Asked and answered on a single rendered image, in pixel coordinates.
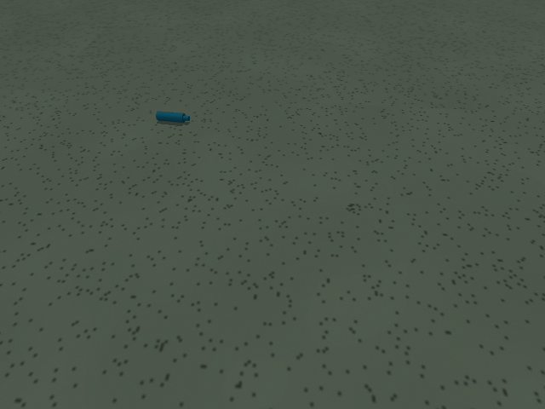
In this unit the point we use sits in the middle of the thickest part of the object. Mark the bottle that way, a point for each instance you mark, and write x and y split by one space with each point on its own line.
172 117

